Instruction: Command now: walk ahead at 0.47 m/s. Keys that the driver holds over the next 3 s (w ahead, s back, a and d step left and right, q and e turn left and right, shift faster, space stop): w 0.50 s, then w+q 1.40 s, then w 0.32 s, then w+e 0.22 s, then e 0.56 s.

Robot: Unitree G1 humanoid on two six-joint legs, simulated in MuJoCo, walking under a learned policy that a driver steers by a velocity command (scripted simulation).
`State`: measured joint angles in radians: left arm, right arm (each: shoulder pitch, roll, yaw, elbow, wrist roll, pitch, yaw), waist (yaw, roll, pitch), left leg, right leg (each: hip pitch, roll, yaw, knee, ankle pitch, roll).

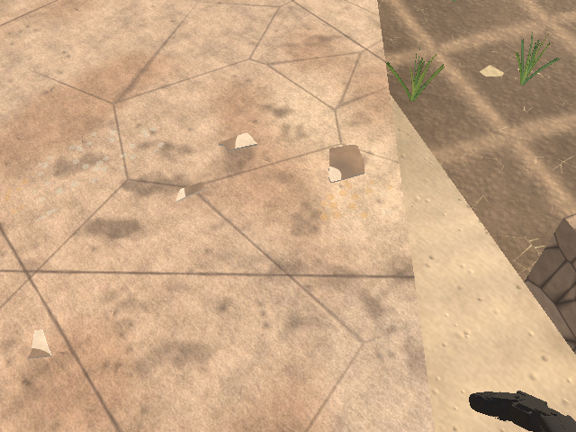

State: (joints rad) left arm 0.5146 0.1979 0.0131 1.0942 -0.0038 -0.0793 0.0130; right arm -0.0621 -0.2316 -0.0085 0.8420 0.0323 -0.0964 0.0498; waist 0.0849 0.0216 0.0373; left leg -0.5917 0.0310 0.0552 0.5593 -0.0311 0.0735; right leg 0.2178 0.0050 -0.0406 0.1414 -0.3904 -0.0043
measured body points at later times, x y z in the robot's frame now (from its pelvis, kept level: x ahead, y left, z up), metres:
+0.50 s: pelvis +0.29 +0.01 +0.02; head +0.31 +0.01 +0.47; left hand +0.49 +0.25 -0.08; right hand +0.25 -0.25 -0.12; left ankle +0.17 +0.11 -0.72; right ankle +0.47 -0.12 -0.69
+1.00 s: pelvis +0.56 -0.02 +0.02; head +0.57 -0.01 +0.47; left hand +0.52 +0.24 -0.12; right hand +0.77 -0.23 -0.09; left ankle +0.69 +0.18 -0.66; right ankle +0.49 -0.11 -0.72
